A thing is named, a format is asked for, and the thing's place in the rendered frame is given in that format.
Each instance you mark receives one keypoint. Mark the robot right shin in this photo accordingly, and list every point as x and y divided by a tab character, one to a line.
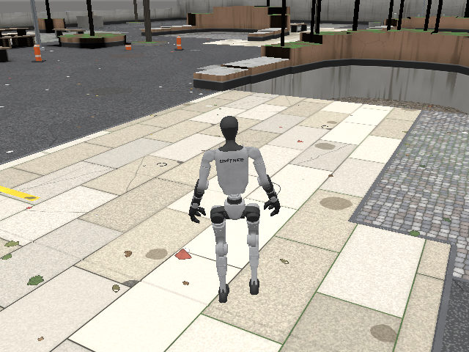
254	260

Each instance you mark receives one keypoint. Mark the robot right upper arm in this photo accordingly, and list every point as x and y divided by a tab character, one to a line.
259	165

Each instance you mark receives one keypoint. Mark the humanoid robot torso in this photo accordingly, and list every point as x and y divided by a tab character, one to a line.
232	172

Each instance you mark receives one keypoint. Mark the robot right forearm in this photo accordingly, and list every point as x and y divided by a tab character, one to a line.
270	191

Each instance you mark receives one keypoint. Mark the robot left upper arm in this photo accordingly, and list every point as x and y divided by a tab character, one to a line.
204	171

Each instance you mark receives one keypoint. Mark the robot left forearm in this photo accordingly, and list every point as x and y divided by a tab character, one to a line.
197	196

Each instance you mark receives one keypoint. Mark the right robot hand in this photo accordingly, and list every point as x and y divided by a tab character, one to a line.
272	205

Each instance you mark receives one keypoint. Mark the left robot hand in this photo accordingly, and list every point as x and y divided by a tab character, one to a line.
196	211

